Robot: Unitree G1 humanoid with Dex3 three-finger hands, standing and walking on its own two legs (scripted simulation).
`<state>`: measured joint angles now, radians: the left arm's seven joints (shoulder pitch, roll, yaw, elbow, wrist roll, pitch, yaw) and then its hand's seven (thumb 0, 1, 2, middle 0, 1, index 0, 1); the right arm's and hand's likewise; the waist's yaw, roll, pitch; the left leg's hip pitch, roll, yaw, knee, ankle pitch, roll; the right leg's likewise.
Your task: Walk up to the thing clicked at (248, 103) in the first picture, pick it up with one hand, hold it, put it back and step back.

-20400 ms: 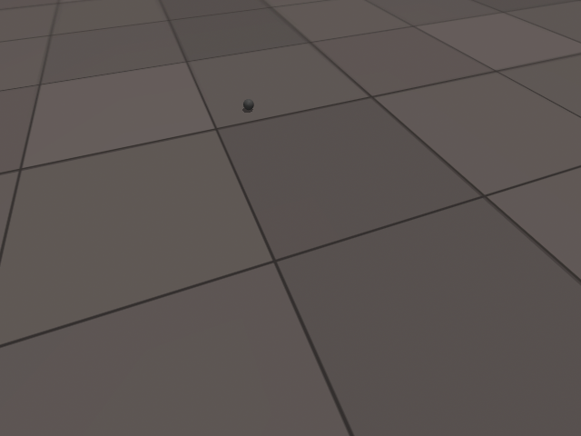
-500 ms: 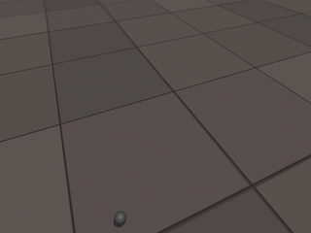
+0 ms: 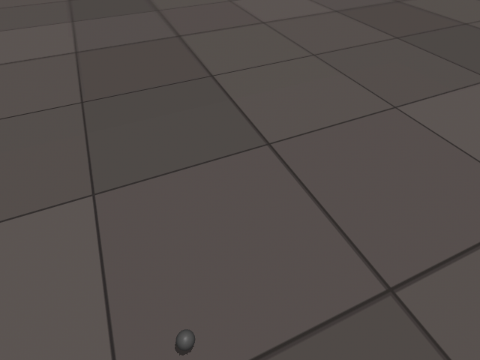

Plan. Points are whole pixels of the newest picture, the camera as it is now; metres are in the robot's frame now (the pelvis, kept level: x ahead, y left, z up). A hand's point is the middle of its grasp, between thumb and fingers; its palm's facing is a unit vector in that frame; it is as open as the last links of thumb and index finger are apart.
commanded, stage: stand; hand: left
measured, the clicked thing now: (185, 339) +0.40 +0.24 -0.75
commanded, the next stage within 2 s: walk up in 0.10 s
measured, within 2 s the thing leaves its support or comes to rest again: neither
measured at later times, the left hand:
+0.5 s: hand out of the picture +0.07 +0.36 -0.17, palm faces +0.04 -0.92 -0.40, open 7.4 cm
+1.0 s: hand out of the picture +0.09 +0.32 -0.16, palm faces +0.02 -0.94 -0.33, open 7.4 cm
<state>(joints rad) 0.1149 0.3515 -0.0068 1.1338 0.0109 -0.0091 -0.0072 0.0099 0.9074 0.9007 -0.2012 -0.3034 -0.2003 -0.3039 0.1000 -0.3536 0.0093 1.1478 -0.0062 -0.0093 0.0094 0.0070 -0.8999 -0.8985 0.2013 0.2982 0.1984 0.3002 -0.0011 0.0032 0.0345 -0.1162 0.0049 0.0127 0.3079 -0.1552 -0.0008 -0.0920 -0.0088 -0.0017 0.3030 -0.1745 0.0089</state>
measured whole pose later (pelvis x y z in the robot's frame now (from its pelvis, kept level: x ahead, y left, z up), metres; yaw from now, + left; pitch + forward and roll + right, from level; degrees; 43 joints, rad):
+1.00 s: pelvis +0.00 +0.06 -0.01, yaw +2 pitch -2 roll +0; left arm 0.11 0.36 0.04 1.00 0.02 0.04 -0.04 0.01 0.91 0.90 -0.20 -0.30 -0.20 -0.30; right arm 0.14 -0.38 -0.02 1.03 -0.01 -0.02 -0.02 0.01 -0.90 -0.90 0.20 0.30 0.20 0.30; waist 0.00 -0.01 0.09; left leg -0.20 0.02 -0.02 0.48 -0.25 -0.03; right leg -0.18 0.02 -0.01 0.50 -0.28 -0.03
